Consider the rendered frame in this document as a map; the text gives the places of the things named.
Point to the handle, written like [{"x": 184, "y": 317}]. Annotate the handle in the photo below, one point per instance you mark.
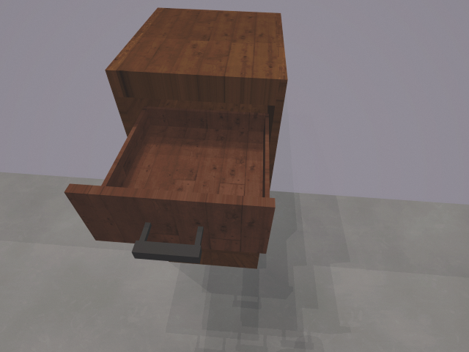
[{"x": 175, "y": 252}]

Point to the cabinet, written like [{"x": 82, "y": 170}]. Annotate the cabinet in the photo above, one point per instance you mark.
[{"x": 210, "y": 60}]

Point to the drawer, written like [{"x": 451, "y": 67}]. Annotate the drawer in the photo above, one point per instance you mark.
[{"x": 180, "y": 169}]

